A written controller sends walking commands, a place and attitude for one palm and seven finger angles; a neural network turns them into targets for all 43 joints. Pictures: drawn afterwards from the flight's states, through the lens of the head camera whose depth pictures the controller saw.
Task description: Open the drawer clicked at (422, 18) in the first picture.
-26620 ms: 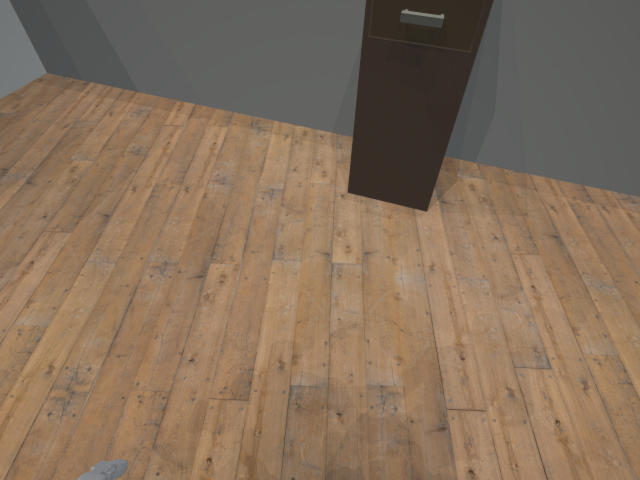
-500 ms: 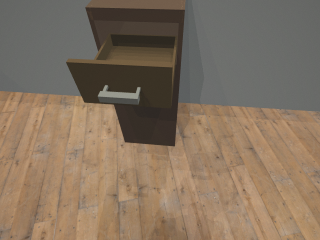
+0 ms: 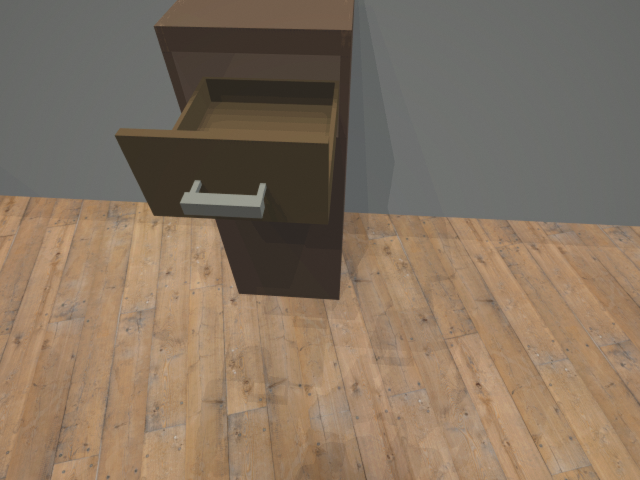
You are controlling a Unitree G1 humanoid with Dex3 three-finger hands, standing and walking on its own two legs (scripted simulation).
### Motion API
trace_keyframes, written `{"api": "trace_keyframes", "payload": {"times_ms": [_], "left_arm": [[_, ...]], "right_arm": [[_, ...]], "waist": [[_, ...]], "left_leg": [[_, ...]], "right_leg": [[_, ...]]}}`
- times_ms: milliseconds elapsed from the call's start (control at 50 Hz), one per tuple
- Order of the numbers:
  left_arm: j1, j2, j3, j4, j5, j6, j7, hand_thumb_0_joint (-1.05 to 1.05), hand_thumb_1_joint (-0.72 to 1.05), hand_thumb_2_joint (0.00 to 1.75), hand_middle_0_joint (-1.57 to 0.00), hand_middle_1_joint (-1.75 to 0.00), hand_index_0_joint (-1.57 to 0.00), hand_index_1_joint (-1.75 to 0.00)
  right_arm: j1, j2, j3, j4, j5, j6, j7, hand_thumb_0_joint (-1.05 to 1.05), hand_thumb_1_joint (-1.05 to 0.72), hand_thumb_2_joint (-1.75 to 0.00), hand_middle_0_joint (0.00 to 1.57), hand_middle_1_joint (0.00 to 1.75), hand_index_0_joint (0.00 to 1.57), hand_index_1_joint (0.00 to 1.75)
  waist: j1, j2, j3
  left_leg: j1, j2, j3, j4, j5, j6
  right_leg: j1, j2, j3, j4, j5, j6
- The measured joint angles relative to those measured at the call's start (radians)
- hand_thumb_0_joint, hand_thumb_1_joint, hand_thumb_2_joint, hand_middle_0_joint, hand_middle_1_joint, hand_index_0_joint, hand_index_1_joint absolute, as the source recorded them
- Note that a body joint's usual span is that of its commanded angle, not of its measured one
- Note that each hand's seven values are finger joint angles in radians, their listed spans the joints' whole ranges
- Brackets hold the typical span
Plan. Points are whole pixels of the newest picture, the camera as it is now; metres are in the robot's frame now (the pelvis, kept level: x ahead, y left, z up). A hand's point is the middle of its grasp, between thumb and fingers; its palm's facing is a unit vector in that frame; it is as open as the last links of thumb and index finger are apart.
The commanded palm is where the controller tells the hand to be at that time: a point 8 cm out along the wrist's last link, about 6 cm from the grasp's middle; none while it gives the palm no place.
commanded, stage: look to check the result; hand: left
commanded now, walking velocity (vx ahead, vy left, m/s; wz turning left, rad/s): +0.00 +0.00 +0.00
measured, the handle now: (226, 196) +0.53 +0.18 +0.04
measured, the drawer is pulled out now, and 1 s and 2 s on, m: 0.28 0.28 0.28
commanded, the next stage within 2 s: stand and wait in 0.50 s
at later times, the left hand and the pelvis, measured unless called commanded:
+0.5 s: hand out of the picture +0.00 +0.16 -0.17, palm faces +0.04 -0.98 -0.19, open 7.4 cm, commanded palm none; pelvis +0.01 +0.00 +0.00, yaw +0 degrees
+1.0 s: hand out of the picture +0.02 +0.17 -0.17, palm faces +0.04 -0.98 -0.20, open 7.4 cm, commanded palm none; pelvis +0.02 +0.00 +0.00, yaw +0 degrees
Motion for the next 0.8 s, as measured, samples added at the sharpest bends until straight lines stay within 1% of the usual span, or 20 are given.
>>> {"api": "trace_keyframes", "payload": {"times_ms": [360,800], "left_arm": [[0.014,-0.018,-0.003,0.019,0.000,-0.003,0.001,0.00,0.90,0.90,-0.20,-0.30,-0.20,-0.30],[-0.005,-0.006,0.001,0.014,-0.001,-0.005,0.002,0.00,0.90,0.90,-0.20,-0.30,-0.20,-0.30]], "right_arm": [[-0.028,-0.001,0.001,0.001,0.000,0.001,-0.003,0.00,-0.92,-0.90,0.19,0.30,0.20,0.30],[-0.031,-0.004,0.000,0.005,0.000,-0.001,-0.004,0.00,-0.91,-0.90,0.19,0.30,0.20,0.30]], "waist": [[0.006,0.000,0.004],[0.003,-0.003,0.002]], "left_leg": [[0.014,0.005,-0.001,-0.012,-0.006,-0.005],[0.029,0.005,-0.003,-0.023,-0.011,-0.007]], "right_leg": [[0.017,0.006,-0.001,-0.019,-0.002,-0.003],[0.035,0.006,-0.003,-0.033,-0.006,-0.003]]}}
